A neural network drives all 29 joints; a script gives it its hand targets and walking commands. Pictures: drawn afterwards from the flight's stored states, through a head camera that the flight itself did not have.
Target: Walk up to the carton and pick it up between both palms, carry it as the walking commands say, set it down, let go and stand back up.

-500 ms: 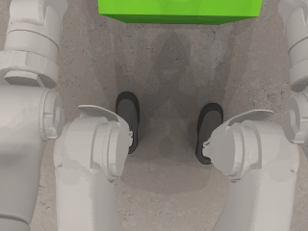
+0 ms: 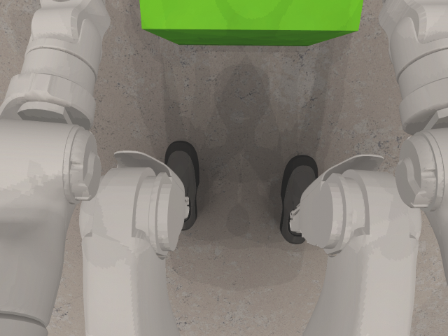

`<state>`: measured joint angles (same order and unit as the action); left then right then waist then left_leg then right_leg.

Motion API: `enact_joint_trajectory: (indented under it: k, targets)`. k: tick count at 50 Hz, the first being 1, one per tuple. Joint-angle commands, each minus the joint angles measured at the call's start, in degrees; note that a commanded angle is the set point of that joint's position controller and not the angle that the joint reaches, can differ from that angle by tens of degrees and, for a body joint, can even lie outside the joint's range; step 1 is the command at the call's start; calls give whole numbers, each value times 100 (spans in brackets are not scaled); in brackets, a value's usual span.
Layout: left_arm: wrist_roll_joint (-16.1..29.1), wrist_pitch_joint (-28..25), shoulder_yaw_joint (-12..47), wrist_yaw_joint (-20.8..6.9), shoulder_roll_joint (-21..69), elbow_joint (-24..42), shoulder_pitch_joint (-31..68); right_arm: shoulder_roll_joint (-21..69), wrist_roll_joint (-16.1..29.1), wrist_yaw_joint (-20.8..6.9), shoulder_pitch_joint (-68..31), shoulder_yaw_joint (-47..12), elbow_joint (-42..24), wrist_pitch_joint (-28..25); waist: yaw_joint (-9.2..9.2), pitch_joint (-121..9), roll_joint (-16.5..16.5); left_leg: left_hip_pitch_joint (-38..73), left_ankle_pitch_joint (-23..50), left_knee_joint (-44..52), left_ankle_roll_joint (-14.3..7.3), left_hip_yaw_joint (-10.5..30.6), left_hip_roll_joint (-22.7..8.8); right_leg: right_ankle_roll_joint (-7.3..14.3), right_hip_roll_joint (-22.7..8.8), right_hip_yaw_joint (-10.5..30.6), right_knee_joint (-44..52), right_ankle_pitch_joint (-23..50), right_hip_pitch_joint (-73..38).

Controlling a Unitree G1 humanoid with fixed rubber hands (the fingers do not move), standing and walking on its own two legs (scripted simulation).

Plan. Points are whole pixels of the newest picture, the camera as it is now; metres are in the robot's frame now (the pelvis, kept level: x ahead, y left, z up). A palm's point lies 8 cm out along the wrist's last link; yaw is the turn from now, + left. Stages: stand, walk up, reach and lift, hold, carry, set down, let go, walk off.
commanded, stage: reach and lift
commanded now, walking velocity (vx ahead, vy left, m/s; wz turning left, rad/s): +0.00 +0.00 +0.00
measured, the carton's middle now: out of the picture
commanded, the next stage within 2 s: none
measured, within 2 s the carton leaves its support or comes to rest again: leaves its support in 1.12 s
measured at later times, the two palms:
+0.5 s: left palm out of the picture +0.55 +0.18 -0.18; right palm out of the picture +0.55 -0.16 -0.19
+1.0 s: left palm out of the picture +0.56 +0.18 -0.18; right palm out of the picture +0.56 -0.16 -0.19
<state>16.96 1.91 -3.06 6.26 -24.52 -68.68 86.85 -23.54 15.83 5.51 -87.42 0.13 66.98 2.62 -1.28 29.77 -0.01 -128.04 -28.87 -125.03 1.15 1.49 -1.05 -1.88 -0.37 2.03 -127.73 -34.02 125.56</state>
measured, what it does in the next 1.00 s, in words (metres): stands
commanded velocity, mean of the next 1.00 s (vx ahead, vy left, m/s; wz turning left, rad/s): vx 0.00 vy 0.00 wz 0.00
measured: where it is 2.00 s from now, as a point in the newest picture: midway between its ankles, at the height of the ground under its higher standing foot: (237, 206)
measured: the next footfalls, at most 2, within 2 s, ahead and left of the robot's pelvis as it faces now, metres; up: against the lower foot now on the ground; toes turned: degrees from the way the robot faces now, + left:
none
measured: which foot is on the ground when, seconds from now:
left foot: down 0.00-1.00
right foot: down 0.00-1.00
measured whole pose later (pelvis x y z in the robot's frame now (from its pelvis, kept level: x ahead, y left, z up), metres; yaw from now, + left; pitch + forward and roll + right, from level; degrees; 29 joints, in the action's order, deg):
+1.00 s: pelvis +0.01 +0.00 -0.01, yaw -1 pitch +38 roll +0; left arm 8.1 8.4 -11.5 3.6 -19.1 -64.2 84.2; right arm -18.7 8.6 3.5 -82.2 6.7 61.2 9.0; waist -1.6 19.6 0.4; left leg -133.8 -30.7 -126.9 1.8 2.1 -1.0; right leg -1.9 1.3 2.3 -129.2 -34.6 132.2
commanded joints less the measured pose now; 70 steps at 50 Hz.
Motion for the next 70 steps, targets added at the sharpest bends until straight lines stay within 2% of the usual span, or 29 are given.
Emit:
enact_joint_trajectory:
  k: [1,3,4,8,9,10,11,13,19,22,23,29,31,32,33,34,35,39,43,47,48,50,54,58,61,62,64,68,70]
  targets:
    - [229,-173,171,74,-369,561,1591,-658,43,152,-1613,21,-630,-149,221,-8632,77,4040,1578,703,50,-299,105,44,128,-363,1115,1489,-3130]
    - [192,-170,218,79,-253,713,1529,-502,126,135,-1574,-87,-725,-193,173,-8712,91,4173,1952,659,53,-290,106,47,141,-363,1048,1744,-3056]
    - [109,-183,187,80,-276,560,1323,-500,172,122,-1492,-172,-560,-195,-26,-8609,-1,4121,1886,682,67,-369,111,30,148,-380,1035,1707,-3071]
    - [87,-242,204,104,86,463,1140,-186,165,106,-1419,-199,-687,-245,48,-8473,72,3996,1838,762,42,-357,185,-20,197,-398,1092,1698,-2928]
    - [-35,-256,30,122,-22,432,1208,-275,126,106,-1489,-136,-671,-252,-128,-8344,45,3964,1847,749,54,-338,191,-18,181,-394,1084,1700,-2784]
    - [-13,-250,81,107,107,386,1273,-146,93,94,-1453,-212,-658,-225,1,-8259,167,3912,1753,776,49,-350,183,-37,203,-393,1222,1677,-2937]
    - [-150,-272,-46,118,61,440,1250,-108,127,76,-1358,-221,-445,-221,-225,-8141,109,3729,1829,853,80,-400,220,-20,215,-346,1146,1814,-2918]
    - [-81,-275,-11,105,243,339,1140,22,2,58,-1335,-222,-606,-221,9,-8252,322,3849,1845,765,36,-349,234,-71,248,-394,1159,1805,-2937]
    - [-39,-306,160,22,838,561,1486,682,184,-83,-1729,-581,-797,-240,-187,-8307,268,3947,1862,860,43,-388,254,-59,298,-418,1180,1836,-3053]
    - [33,-285,413,-162,1582,567,1839,1359,150,-204,-2097,-721,-860,-236,-131,-8391,329,3809,1785,769,24,-402,277,-63,326,-427,1183,1743,-3043]
    - [-14,-272,524,-251,1868,550,1951,1813,197,-288,-2239,-838,-927,-198,-250,-8320,197,3887,1900,762,21,-410,307,-58,383,-412,1179,1770,-3007]
    - [-311,58,710,-1002,4355,778,2632,4051,-60,-1052,-3071,-1011,-1017,54,-149,-7929,218,3476,1612,712,-3,-531,446,12,478,-590,1100,1606,-2645]
    - [-486,203,603,-1190,4718,906,2772,4540,-161,-1261,-3160,-858,-1148,173,-312,-7855,94,3388,1417,720,-16,-626,491,79,533,-608,1089,1442,-2556]
    - [-544,254,584,-1254,4854,923,2746,4656,-192,-1336,-3092,-838,-1174,208,-322,-7780,89,3271,1355,732,-10,-636,488,109,501,-595,1048,1428,-2475]
    - [-539,311,583,-1330,5071,1021,2734,4754,-316,-1391,-3193,-783,-1289,262,-111,-7609,173,3294,1223,708,-89,-551,493,116,553,-643,1043,1239,-2356]
    - [-603,343,549,-1375,5077,1090,2812,4920,-259,-1459,-2993,-759,-1231,303,-285,-7575,79,3253,1203,658,-69,-601,455,149,531,-598,1002,1230,-2211]
    - [-590,395,619,-1416,5267,1132,2725,4937,-233,-1520,-3136,-725,-1347,320,-241,-7581,-55,3399,1185,714,-68,-591,476,171,538,-688,992,1121,-2190]
    - [-545,498,520,-1580,5657,1269,2536,5379,-342,-1680,-2981,-792,-1479,444,-133,-7332,303,3224,1322,627,-158,-534,497,210,539,-693,969,1161,-1918]
    - [-643,518,456,-1703,5691,1367,2454,5781,-441,-1755,-2651,-795,-1454,496,-174,-7073,623,2827,1543,556,-183,-546,511,213,559,-627,984,1498,-1803]
    - [-576,580,581,-1707,5987,1669,2228,5882,-378,-1703,-2624,-906,-1982,489,-150,-8160,394,3143,1996,508,-76,-705,568,182,654,-659,1007,2077,-2457]
    - [-527,551,576,-1718,5987,1852,2237,5977,-301,-1670,-2682,-956,-2192,466,-313,-8396,313,3067,2209,463,-97,-716,561,180,648,-571,915,2315,-2514]
    - [-414,568,754,-1721,6136,2162,2332,6029,-290,-1590,-2700,-1065,-2526,488,-162,-9228,340,3416,2369,492,-76,-720,558,123,688,-610,925,2565,-2927]
    - [-160,600,938,-1639,6038,2806,2732,6095,33,-1441,-3247,-1526,-3376,543,-478,-10887,569,3814,2729,484,-27,-834,582,80,713,-610,910,3183,-4075]
    - [-133,805,966,-1654,5794,2913,2992,6028,80,-1357,-3411,-1563,-3128,747,-762,-11270,674,3683,2194,673,31,-989,586,81,755,-628,998,2877,-4871]
    - [-70,940,1163,-1644,6018,3387,3369,6110,-49,-1413,-3490,-1438,-3157,893,-505,-11191,420,4311,2019,861,0,-913,613,86,814,-843,1122,2313,-4351]
    - [-180,999,1069,-1642,6058,3126,3414,5971,-123,-1455,-3599,-1304,-2856,914,-561,-10649,287,4127,1686,895,10,-887,590,122,798,-866,1158,1844,-3784]
    - [-252,1051,1159,-1621,6285,3053,3375,6047,-318,-1523,-3444,-1124,-2726,922,-276,-10711,139,4417,1687,955,65,-849,623,170,797,-982,1209,1681,-3476]
    - [-577,1337,1086,-1666,6704,2726,3083,5766,-503,-1672,-3975,-864,-2906,925,-125,-10339,-244,4649,1272,1161,64,-668,630,238,709,-1032,1333,1062,-2794]
    - [-621,1391,1011,-1715,6821,2706,3147,5708,-578,-1684,-4183,-889,-3062,922,-5,-10362,1,4493,1293,1132,31,-661,637,237,697,-1030,1406,1108,-2905]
